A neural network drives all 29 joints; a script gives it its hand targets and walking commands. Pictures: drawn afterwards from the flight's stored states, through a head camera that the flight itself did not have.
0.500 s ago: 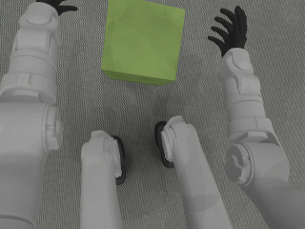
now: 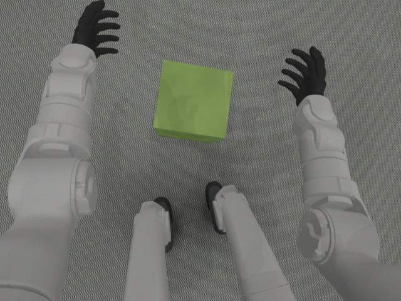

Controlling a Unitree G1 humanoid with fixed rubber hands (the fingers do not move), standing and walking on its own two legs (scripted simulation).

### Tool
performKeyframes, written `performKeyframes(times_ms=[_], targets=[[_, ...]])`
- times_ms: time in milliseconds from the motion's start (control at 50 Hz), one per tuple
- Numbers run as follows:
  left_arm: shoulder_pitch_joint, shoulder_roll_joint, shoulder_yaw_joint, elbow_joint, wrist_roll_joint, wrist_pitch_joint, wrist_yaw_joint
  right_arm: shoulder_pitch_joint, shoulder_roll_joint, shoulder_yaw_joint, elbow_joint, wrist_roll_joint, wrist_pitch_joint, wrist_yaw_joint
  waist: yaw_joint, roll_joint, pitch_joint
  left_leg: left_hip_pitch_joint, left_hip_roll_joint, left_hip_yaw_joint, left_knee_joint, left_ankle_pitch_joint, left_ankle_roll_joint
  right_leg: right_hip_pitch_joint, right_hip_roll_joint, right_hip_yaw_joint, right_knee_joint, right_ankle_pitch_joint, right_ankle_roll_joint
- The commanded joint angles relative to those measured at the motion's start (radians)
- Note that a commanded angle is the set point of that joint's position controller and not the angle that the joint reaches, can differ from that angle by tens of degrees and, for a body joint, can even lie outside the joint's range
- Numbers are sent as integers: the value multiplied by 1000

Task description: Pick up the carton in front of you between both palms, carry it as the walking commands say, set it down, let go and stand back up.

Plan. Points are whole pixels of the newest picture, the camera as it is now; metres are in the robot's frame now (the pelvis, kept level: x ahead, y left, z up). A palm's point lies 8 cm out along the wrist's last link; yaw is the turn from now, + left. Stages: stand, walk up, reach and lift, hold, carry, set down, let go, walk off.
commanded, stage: let go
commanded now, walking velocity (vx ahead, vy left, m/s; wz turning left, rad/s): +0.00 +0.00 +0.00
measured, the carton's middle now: (191, 108) +0.51 -0.07 -0.49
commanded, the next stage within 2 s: stand in 1.38 s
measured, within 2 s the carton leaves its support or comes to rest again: neither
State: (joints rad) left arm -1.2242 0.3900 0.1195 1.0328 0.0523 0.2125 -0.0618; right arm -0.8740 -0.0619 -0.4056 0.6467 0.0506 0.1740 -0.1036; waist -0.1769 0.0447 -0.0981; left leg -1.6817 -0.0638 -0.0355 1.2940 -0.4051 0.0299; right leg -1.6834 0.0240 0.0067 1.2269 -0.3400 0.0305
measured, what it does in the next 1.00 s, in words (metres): rises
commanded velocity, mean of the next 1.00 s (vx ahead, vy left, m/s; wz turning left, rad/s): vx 0.00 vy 0.00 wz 0.00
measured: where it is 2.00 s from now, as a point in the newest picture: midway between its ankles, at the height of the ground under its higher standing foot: (192, 225)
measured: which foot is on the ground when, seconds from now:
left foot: down 0.00-1.00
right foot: down 0.00-1.00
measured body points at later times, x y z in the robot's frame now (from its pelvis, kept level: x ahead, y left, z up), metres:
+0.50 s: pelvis +0.07 -0.02 +0.12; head +0.25 -0.01 +0.53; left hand +0.41 +0.17 +0.01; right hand +0.34 -0.26 +0.03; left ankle +0.06 +0.09 -0.58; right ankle +0.09 -0.13 -0.58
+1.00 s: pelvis +0.11 -0.01 +0.16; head +0.13 -0.01 +0.61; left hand +0.28 +0.23 +0.08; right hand +0.28 -0.24 +0.08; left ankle +0.07 +0.09 -0.58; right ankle +0.09 -0.13 -0.58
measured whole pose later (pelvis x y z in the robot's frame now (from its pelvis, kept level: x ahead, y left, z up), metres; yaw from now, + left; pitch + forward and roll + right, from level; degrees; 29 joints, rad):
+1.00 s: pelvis +0.11 -0.01 +0.16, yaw +0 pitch +1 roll +0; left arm 0.22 0.22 0.04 0.46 0.00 0.06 -0.05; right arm 0.22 -0.22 -0.04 0.44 0.01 0.07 0.07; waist -0.01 0.01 0.04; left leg -0.15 -0.04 -0.03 0.44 -0.29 0.03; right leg -0.20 0.03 0.05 0.43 -0.25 0.00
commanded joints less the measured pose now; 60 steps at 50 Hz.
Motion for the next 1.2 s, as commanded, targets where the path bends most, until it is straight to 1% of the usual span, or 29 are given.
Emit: performKeyframes(times_ms=[0, 60, 120, 160, 220, 280, 340, 380, 420, 480, 560, 600, 640, 700, 760, 800, 840, 920, 1020, 1080, 1100, 1120, 1140, 1180], targets=[[-197, 62, 36, -99, 26, -26, 7, -94, -93, -8, -93, -27, -29, 20, -28, 146, -917, 734, -6, -20, -181, 313, -41, 429, 36, -109, -132, 293, 43], [-81, 12, 64, -150, 53, -40, 33, 6, -105, 5, -105, -55, -49, 52, -14, 148, -960, 840, -5, -26, -231, 408, -50, 498, 40, -104, -180, 338, 34], [73, -57, 90, -249, 76, -51, 75, 128, -130, 33, -137, -87, -71, 95, 0, 139, -987, 953, -2, -36, -288, 498, -58, 585, 43, -98, -231, 382, 20], [185, -104, 103, -324, 90, -60, 108, 208, -149, 64, -167, -103, -83, 127, 10, 120, -967, 1001, -1, -41, -334, 515, -60, 659, 43, -90, -269, 391, 9], [322, -147, 106, -430, 89, -80, 145, 310, -180, 114, -198, -107, -98, 167, 19, 74, -864, 1003, -2, -34, -414, 440, -60, 788, 34, -69, -333, 374, -3], [442, -170, 93, -502, 68, -104, 162, 412, -194, 165, -206, -97, -112, 195, 25, 39, -733, 964, -2, -15, -493, 319, -57, 933, 22, -42, -392, 349, -12], [563, -179, 75, -526, 41, -129, 161, 521, -198, 217, -204, -76, -126, 213, 35, 15, -612, 946, 1, 1, -553, 243, -54, 1062, 11, -15, -443, 338, -14], [650, -178, 63, -525, 28, -146, 154, 598, -199, 249, -207, -59, -136, 218, 44, -6, -546, 945, 3, 10, -580, 223, -51, 1144, 5, 4, -473, 350, -11], [739, -172, 54, -518, 23, -163, 144, 681, -202, 272, -216, -46, -146, 217, 53, -31, -493, 953, 4, 16, -602, 222, -45, 1227, -1, 23, -498, 389, -7], [868, -160, 40, -512, 17, -186, 130, 800, -204, 303, -246, -28, -159, 206, 65, -62, -440, 992, 4, 19, -635, 243, -37, 1349, -8, 47, -531, 492, 0], [1026, -140, 23, -521, 3, -212, 114, 934, -202, 345, -307, -4, -174, 186, 84, -85, -385, 1055, 1, 17, -692, 299, -31, 1504, -20, 70, -566, 666, 5], [1091, -130, 17, -530, 0, -222, 107, 981, -204, 359, -329, 4, -180, 179, 97, -85, -350, 1093, 0, 13, -724, 330, -29, 1554, -24, 77, -588, 721, 6], [1150, -123, 10, -540, -1, -229, 99, 1017, -209, 369, -340, 9, -183, 175, 110, -72, -308, 1147, 1, 11, -755, 364, -30, 1581, -23, 79, -616, 735, 6], [1231, -118, -1, -560, -9, -231, 86, 1058, -220, 374, -338, 9, -181, 173, 128, -38, -231, 1265, 9, 8, -803, 407, -35, 1586, -15, 70, -675, 680, 4], [1299, -120, -16, -590, -22, -224, 72, 1080, -232, 369, -323, 3, -174, 175, 142, -4, -147, 1398, 23, 1, -845, 450, -42, 1553, -1, 51, -737, 574, -1], [1333, -119, -26, -609, -31, -215, 59, 1082, -240, 362, -309, -5, -167, 177, 151, 8, -97, 1459, 34, -2, -867, 462, -47, 1537, 8, 39, -768, 505, -5], [1364, -115, -36, -628, -40, -203, 45, 1084, -247, 352, -302, -16, -158, 178, 158, 4, -56, 1500, 41, -3, -887, 461, -50, 1542, 15, 29, -789, 449, -9], [1393, -108, -58, -662, -57, -172, 17, 1084, -254, 338, -295, -39, -128, 176, 161, -27, 25, 1536, 49, -2, -919, 421, -49, 1568, 25, 14, -817, 361, -13], [1400, -103, -71, -691, -61, -132, -4, 1080, -257, 327, -295, -61, -85, 174, 162, -52, 112, 1547, 54, -1, -942, 361, -43, 1600, 28, 7, -830, 290, -20], [1386, -99, -68, -703, -54, -111, -8, 1070, -256, 321, -298, -69, -64, 176, 162, -49, 151, 1542, 56, 0, -945, 320, -40, 1615, 24, 5, -831, 257, -22], [1443, -93, -66, -649, -76, -138, 12, 1023, -285, 317, -363, -82, -14, 150, 162, -48, 96, 1591, 62, -4, -912, 411, -41, 1584, 49, -10, -801, 236, -14], [1425, -96, -69, -669, -73, -141, 22, 1043, -283, 330, -348, -78, 4, 141, 168, -25, 105, 1590, 61, -8, -902, 430, -44, 1576, 46, -8, -796, 229, -19], [1417, -98, -74, -673, -73, -139, 27, 1043, -277, 336, -351, -76, 13, 137, 164, -23, 112, 1589, 61, -11, -900, 426, -44, 1566, 46, -7, -793, 222, -19], [1406, -93, -72, -676, -71, -131, 33, 1044, -268, 347, -355, -75, 30, 132, 167, -14, 132, 1577, 59, -11, -902, 398, -41, 1560, 43, -4, -792, 208, -22]])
